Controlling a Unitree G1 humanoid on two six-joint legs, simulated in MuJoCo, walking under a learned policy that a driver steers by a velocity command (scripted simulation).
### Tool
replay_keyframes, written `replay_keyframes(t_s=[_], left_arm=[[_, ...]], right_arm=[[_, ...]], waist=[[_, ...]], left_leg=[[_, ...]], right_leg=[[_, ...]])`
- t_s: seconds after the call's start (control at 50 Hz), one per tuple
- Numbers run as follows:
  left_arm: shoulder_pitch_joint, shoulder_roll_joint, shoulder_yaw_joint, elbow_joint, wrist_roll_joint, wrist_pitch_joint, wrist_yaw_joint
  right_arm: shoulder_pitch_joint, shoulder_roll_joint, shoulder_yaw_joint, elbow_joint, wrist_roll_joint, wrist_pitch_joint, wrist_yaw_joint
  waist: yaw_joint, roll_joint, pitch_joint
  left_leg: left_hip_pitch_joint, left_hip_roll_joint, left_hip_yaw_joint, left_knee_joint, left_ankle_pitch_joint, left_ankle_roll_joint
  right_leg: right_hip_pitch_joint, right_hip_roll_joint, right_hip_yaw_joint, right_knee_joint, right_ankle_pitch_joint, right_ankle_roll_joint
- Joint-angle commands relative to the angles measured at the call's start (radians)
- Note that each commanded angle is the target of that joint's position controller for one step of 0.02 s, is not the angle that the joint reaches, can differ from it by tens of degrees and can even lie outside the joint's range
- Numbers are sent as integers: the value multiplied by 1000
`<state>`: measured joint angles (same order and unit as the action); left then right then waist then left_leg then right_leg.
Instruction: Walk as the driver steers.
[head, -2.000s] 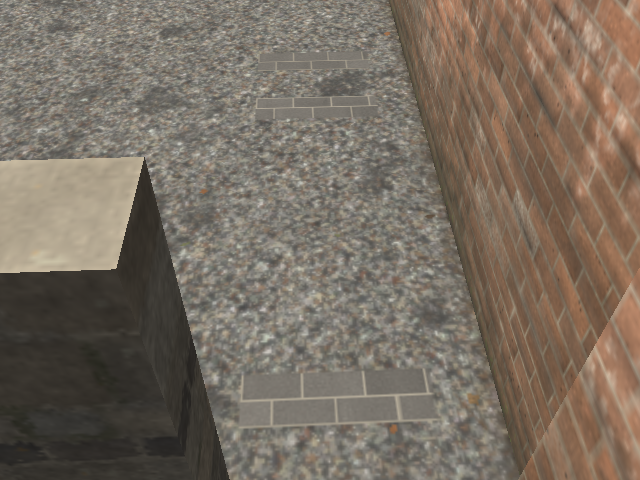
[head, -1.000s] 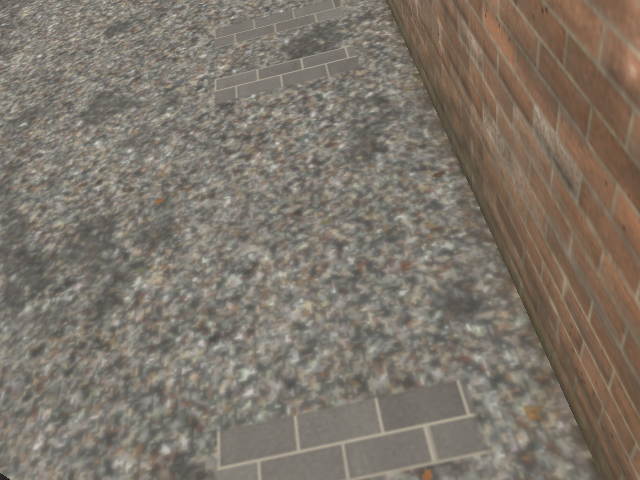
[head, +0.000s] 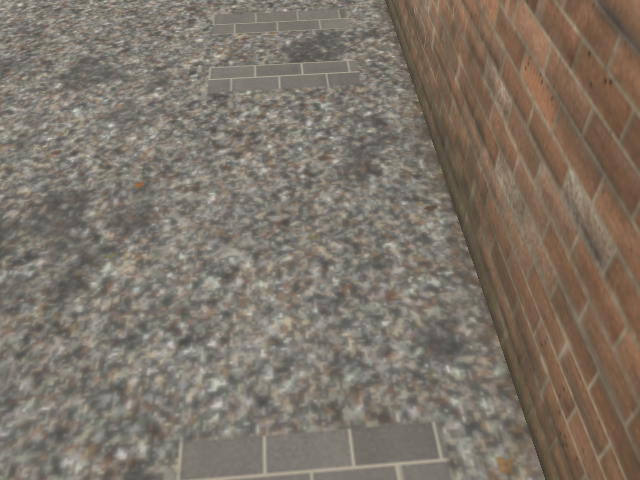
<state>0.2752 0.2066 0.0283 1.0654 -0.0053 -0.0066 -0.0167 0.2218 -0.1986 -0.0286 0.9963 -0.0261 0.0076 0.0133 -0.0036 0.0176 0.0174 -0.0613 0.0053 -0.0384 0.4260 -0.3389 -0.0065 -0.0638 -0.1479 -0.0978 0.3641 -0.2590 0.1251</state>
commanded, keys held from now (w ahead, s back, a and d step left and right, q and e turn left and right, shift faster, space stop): w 1.00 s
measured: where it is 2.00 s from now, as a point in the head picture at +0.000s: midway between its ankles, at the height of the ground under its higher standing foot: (327, 404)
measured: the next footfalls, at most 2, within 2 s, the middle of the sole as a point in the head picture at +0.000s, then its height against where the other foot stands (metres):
right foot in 0.84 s outside the picture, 0.21 m lower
left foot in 1.36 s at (323, 475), level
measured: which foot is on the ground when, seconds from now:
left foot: down 0.00-0.84, up 0.86-1.00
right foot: down 0.00-0.50, up 0.52-0.82, down 0.84-1.00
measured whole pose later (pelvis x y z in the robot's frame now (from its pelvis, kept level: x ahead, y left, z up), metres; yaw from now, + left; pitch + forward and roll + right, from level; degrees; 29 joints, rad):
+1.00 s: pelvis +0.28 -0.08 -0.22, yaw -2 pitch -3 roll +1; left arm 0.48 0.16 0.04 1.09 0.01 -0.07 0.01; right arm 0.18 -0.21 -0.03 1.02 -0.05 -0.04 0.01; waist 0.02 0.10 0.06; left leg -0.56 0.00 -0.08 1.49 -0.29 0.05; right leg -0.26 0.03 -0.07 0.65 -0.33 -0.09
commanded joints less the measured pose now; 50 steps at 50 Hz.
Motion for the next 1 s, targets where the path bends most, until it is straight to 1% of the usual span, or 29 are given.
replay_keyframes(t_s=[0.02,0.12,0.22,0.24,0.3,0.34,0.36,0.38,0.46,0.48,0.5,0.52,0.56,0.64,0.66,0.68,0.7,0.72,0.74,0.78,0.82,0.84,0.86,0.88,0.9,0.92,0.94,0.96,1.0], left_arm=[[51,87,9,-18,6,-7,-5],[38,92,19,-18,26,9,-13],[53,72,23,-29,34,-8,-7],[44,87,30,-38,26,-9,-5],[174,175,55,-14,-5,-30,-5],[223,197,64,5,-2,-38,-1],[224,188,74,-6,-24,-50,15],[227,178,75,-7,-14,-54,16],[144,170,88,-38,1,-57,18],[124,171,89,-38,25,-62,15],[109,176,93,-54,25,-68,17],[62,182,97,-66,43,-73,22],[-73,144,91,-127,58,-65,29],[69,115,91,-75,44,-53,39],[-33,133,103,-131,0,-74,37],[-2,142,104,-111,-16,-93,33],[4,95,73,-134,-28,-108,19],[-15,63,64,-129,-13,-76,-8],[69,74,56,-101,-15,-56,-23],[222,181,78,-32,8,-27,-14],[463,252,106,59,31,-27,14],[482,299,120,59,46,-30,11],[476,316,96,55,43,-49,-10],[428,229,59,79,32,-61,-32],[399,272,81,47,28,-62,-28],[339,267,85,16,-6,-58,-2],[155,166,49,-60,3,-76,21],[183,173,42,-54,24,-87,36],[228,156,30,-44,4,-100,53]], right_arm=[[25,-111,-22,-39,-3,0,0],[48,-109,-27,-69,-7,20,4],[79,-153,-40,-95,-12,7,-2],[87,-115,-25,-98,-24,-8,6],[81,-23,-3,-78,-19,-39,9],[82,-41,-8,-69,-13,-50,-7],[45,-43,-7,-104,-21,-58,-12],[30,-58,-12,-99,-23,-61,-15],[90,-56,-19,-50,-24,-76,-16],[158,-116,-45,8,-11,-77,-17],[240,-167,-65,45,-5,-77,-15],[347,-223,-86,96,6,-83,-16],[435,-254,-102,127,8,-100,-15],[177,-205,-84,88,-22,-83,-17],[110,-152,-50,55,-51,-110,-27],[37,-137,-41,48,-46,-111,-31],[-53,-117,-34,30,-13,-137,-34],[-64,-178,-52,28,-4,-148,-40],[-59,-209,-60,26,5,-149,-35],[14,-208,-70,43,7,-132,-29],[7,-189,-56,47,-21,-74,-41],[11,-145,-57,65,4,-59,-40],[13,-74,-40,45,-18,-52,-36],[258,9,-18,33,-18,-55,-38],[304,-9,-10,47,-11,-62,-33],[186,-24,2,9,-26,-55,-26],[25,-141,-21,-30,-43,-75,-17],[-33,-108,-19,-31,-30,-69,-6],[-113,-42,2,-70,-30,-41,9]], waist=[[3,6,8],[-4,-22,121],[-5,57,190],[-10,132,211],[-2,-36,148],[31,-208,135],[27,-228,138],[36,-222,137],[-24,-126,93],[-48,-32,42],[-81,86,6],[-138,228,33],[-172,180,166],[-35,149,104],[-34,112,171],[-8,121,130],[28,47,97],[64,-30,48],[79,-5,46],[105,14,46],[222,-50,-30],[260,-180,22],[197,-206,89],[-15,-270,102],[-13,-356,35],[7,-381,45],[5,-146,103],[16,-184,145],[3,-113,191]], left_leg=[[-19,132,-82,-45,465,29],[-136,36,-27,-25,-216,75],[-194,71,-120,-55,-322,108],[-229,25,-66,-33,-299,86],[-278,-47,40,143,-95,53],[-289,-42,60,230,-82,65],[-307,-43,75,266,-42,64],[-330,-45,90,281,-41,74],[-151,-46,95,164,19,91],[-22,-20,52,198,249,103],[145,23,-23,223,499,125],[284,142,-199,157,679,192],[339,264,-362,125,792,275],[107,270,-303,134,452,254],[89,233,-219,174,216,203],[-11,194,-157,226,142,169],[-292,96,-12,193,21,111],[-414,128,-30,171,-88,118],[-380,131,-24,195,-52,117],[-208,75,11,438,53,115],[-162,15,-4,956,177,124],[-305,-121,4,1353,-312,120],[-543,-162,-76,1584,-502,126],[-713,-120,-100,1556,-390,152],[-876,-76,-52,1467,-295,161],[-948,-14,-2,1474,-280,133],[-821,37,-99,1135,64,94],[-768,41,-115,1090,104,65],[-657,81,-67,874,252,-10]], right_leg=[[-40,-46,1,-6,202,-22],[-200,58,-59,62,-414,-89],[-266,116,-70,182,-357,-121],[-258,88,-46,176,-311,-109],[-123,-23,112,110,-132,-119],[-69,-53,169,115,34,-171],[-86,-45,182,98,33,-181],[-58,-55,202,97,63,-193],[-119,-3,107,231,238,-179],[-172,48,32,370,253,-160],[-331,97,-28,518,186,-138],[-587,148,-27,700,-308,-130],[-873,114,57,780,-520,-149],[-687,40,38,797,-211,-167],[-785,-22,184,582,122,-141],[-618,-1,142,460,249,-102],[-250,27,106,232,643,-99],[-38,67,68,254,760,-87],[8,60,76,215,775,-96],[10,68,43,91,697,-111],[200,32,55,-97,646,-145],[237,-6,104,-92,530,-182],[218,-13,138,144,696,-106],[199,-56,239,260,749,-43],[221,-218,540,55,21,-184],[102,-317,816,-177,-697,-350],[-44,-250,701,-190,-611,-308],[-167,-255,697,-179,-532,-307],[-330,-206,532,-175,-303,-367]])
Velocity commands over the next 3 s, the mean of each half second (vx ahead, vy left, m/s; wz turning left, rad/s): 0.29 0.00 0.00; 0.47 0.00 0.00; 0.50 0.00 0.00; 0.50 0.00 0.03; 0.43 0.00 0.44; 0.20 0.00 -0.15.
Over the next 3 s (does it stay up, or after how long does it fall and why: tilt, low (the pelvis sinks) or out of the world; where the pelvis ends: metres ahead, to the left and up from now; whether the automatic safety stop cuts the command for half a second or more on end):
stays up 1.17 0.13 -0.19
